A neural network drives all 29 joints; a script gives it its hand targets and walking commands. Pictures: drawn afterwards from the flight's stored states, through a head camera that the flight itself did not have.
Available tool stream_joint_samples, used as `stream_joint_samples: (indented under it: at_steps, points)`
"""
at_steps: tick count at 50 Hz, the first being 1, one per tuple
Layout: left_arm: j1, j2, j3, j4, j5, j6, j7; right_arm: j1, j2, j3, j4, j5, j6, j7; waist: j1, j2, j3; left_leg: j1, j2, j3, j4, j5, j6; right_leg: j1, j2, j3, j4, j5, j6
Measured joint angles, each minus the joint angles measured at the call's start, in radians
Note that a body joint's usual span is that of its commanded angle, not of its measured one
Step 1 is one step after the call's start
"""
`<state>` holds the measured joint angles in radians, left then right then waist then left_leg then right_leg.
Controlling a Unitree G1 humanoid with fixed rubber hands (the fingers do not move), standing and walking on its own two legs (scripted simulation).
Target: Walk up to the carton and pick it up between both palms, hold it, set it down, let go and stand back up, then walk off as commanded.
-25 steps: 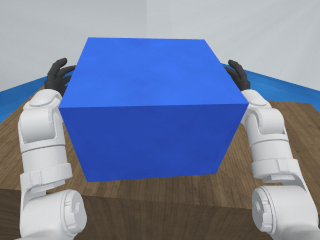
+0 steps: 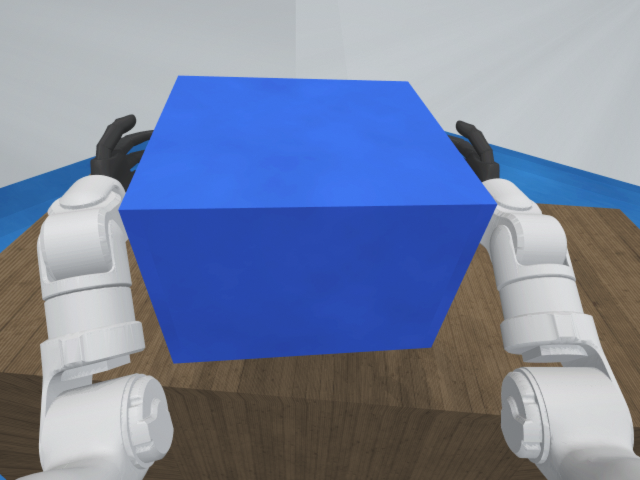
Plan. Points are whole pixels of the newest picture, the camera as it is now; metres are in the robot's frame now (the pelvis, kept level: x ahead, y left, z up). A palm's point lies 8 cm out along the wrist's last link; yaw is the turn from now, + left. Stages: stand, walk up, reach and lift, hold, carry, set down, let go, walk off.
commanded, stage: hold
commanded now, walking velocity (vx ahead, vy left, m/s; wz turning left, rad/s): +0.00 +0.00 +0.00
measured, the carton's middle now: (302, 208) +0.40 +0.01 +0.20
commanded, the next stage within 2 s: set down in 1.80 s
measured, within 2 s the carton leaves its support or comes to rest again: neither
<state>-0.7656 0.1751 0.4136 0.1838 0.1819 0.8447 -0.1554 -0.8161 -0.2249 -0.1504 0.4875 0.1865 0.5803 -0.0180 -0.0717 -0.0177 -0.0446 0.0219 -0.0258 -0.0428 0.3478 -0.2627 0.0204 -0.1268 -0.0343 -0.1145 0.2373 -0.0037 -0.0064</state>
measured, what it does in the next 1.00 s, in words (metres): stands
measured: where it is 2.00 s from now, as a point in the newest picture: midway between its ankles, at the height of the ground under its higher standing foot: outside the picture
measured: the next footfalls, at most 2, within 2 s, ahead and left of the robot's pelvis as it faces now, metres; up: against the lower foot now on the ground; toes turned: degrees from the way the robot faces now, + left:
none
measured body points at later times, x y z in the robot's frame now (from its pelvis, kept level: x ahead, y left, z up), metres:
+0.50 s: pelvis +0.00 +0.00 +0.00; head -0.05 +0.01 +0.45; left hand +0.38 +0.21 +0.25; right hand +0.38 -0.20 +0.25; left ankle -0.04 +0.11 -0.75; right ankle +0.09 -0.12 -0.75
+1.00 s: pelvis +0.01 +0.00 +0.00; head -0.05 +0.01 +0.45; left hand +0.38 +0.20 +0.26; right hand +0.38 -0.21 +0.25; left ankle -0.04 +0.11 -0.75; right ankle +0.09 -0.12 -0.75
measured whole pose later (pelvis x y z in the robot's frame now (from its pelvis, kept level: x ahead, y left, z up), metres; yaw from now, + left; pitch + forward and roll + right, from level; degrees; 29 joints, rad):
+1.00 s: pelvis +0.01 +0.00 +0.00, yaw +0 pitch -6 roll -1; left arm -0.73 0.16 0.41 0.14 0.18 0.85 -0.15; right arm -0.79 -0.25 -0.11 0.46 0.22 0.58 -0.03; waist -0.08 -0.01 -0.06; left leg 0.02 -0.01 -0.04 0.36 -0.28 0.02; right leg -0.12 -0.02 -0.12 0.23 -0.01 -0.01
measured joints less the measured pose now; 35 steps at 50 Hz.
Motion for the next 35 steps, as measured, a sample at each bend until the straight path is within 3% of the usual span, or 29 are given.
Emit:
stream_joint_samples:
  at_steps: [8,23,35]
  points:
    - [-0.013,-0.001,0.001,0.021,-0.001,-0.012,0.002,-0.004,-0.014,0.013,0.006,0.005,-0.005,-0.001,-0.007,0.008,-0.005,-0.005,0.009,-0.003,0.001,-0.006,-0.006,-0.001,0.009,-0.004,-0.005,-0.003,-0.004]
    - [0.04,-0.013,0.007,-0.053,-0.01,0.002,-0.002,0.039,-0.008,0.033,-0.056,0.03,0.003,-0.025,-0.005,0.007,0.002,-0.002,0.011,-0.003,0.004,-0.007,-0.007,0.005,0.011,-0.004,-0.011,0.0,-0.004]
    - [0.003,-0.004,0.004,-0.005,-0.002,-0.004,0.0,0.002,-0.003,0.005,-0.007,0.015,0.002,-0.012,0.0,0.002,-0.007,-0.005,0.002,-0.003,0.005,-0.003,-0.001,-0.001,0.002,-0.002,-0.003,0.0,0.0]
